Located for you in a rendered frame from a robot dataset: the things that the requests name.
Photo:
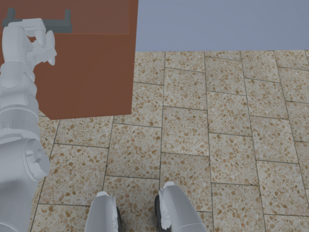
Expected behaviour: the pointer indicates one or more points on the robot left hand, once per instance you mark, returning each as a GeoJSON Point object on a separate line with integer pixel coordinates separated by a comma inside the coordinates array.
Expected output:
{"type": "Point", "coordinates": [17, 47]}

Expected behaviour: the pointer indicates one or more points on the cabinet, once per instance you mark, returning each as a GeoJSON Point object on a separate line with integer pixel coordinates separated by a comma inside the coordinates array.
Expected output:
{"type": "Point", "coordinates": [92, 76]}

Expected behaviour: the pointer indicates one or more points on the handle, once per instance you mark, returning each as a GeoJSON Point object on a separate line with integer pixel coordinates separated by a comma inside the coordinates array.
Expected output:
{"type": "Point", "coordinates": [56, 25]}

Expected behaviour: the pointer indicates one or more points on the left robot upper arm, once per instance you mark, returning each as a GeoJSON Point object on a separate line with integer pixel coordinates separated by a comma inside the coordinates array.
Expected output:
{"type": "Point", "coordinates": [23, 163]}

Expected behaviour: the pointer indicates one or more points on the left robot thigh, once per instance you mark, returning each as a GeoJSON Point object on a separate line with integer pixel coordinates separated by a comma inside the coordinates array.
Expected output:
{"type": "Point", "coordinates": [101, 214]}

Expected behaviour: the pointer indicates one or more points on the right robot shin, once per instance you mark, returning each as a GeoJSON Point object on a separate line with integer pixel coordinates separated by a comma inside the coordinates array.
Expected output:
{"type": "Point", "coordinates": [165, 219]}

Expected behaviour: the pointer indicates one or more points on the drawer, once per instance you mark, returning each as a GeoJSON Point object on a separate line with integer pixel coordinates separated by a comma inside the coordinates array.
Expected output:
{"type": "Point", "coordinates": [87, 16]}

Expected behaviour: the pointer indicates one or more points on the left robot forearm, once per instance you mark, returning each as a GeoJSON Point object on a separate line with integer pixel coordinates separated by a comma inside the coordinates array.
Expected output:
{"type": "Point", "coordinates": [19, 109]}

